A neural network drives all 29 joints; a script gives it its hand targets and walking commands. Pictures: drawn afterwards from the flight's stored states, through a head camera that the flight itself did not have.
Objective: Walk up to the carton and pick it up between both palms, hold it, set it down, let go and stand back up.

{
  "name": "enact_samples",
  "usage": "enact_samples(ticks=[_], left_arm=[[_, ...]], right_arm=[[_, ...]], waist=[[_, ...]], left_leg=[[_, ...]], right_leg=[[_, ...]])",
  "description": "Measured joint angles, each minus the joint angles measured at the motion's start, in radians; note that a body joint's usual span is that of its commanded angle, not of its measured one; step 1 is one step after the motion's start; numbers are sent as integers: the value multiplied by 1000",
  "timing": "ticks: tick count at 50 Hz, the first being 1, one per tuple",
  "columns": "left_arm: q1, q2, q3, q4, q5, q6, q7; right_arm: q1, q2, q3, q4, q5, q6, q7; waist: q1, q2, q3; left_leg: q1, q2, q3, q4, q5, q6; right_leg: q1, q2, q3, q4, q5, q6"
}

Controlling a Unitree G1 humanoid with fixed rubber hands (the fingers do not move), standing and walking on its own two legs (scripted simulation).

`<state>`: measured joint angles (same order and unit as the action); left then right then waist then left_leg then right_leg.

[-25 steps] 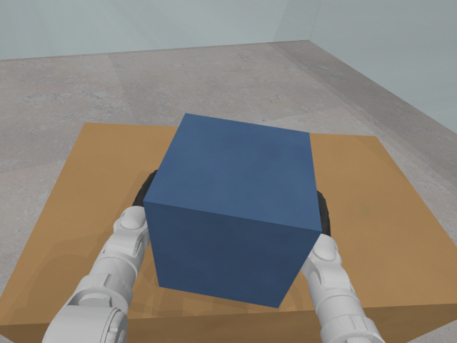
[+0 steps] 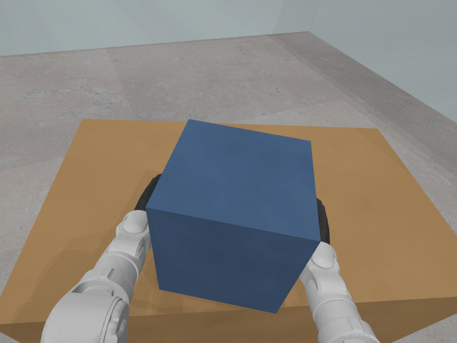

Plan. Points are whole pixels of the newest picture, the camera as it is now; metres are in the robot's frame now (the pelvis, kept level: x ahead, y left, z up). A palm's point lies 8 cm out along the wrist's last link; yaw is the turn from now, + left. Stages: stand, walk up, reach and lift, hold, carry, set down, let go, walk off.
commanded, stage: set down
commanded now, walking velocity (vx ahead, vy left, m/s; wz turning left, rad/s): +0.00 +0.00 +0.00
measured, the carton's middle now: (232, 217) +0.37 -0.04 +0.03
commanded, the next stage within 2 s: none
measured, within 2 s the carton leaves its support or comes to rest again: rests again in 0.30 s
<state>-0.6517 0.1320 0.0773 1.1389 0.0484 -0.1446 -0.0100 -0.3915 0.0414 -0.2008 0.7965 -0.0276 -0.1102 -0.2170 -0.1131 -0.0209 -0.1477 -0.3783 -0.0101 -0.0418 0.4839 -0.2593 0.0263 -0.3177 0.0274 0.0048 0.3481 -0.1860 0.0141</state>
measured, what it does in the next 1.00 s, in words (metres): stands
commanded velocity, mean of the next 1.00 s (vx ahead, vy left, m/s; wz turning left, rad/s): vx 0.00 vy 0.00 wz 0.00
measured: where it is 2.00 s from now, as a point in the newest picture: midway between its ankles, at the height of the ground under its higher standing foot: outside the picture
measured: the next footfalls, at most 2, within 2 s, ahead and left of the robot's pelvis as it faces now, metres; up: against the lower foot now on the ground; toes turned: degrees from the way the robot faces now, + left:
none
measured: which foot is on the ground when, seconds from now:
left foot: down 0.00-1.00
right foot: down 0.00-1.00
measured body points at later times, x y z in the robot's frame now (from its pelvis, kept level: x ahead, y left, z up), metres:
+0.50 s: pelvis +0.00 +0.00 -0.01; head +0.04 +0.03 +0.44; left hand +0.41 +0.13 +0.00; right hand +0.33 -0.20 +0.00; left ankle -0.02 +0.10 -0.74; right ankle -0.02 -0.13 -0.74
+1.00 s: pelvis -0.03 +0.01 -0.02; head +0.04 +0.02 +0.42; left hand +0.41 +0.15 +0.00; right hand +0.34 -0.22 -0.01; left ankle -0.02 +0.10 -0.74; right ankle -0.02 -0.13 -0.74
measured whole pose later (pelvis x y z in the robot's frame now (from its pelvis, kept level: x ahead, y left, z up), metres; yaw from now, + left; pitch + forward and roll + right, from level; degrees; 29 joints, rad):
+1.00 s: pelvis -0.03 +0.01 -0.02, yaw -2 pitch +16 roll -3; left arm -0.79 0.24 -0.07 1.29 -0.23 -0.29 0.01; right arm -0.65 -0.13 0.01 1.12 0.29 -0.28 -0.20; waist -0.10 0.04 -0.15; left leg -0.65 -0.01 -0.02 0.67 -0.29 0.04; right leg -0.61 0.02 0.02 0.56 -0.22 0.03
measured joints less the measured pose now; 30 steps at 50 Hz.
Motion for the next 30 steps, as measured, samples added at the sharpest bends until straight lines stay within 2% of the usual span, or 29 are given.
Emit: enact_samples(ticks=[17, 30], left_arm=[[-1, 13, -46, 95, -56, -131, 15], [-16, 12, -44, 137, -68, -177, 22]], right_arm=[[6, 9, -4, 31, 0, -79, 5], [-18, -6, 11, 84, 27, -127, 7]], waist=[[1, 27, -33], [-5, 36, -35]], left_leg=[[-109, 5, -10, 69, -29, -3], [-137, 6, -6, 116, -53, 1]], right_leg=[[-104, 6, -14, 64, -29, -2], [-135, 6, -12, 113, -52, 2]])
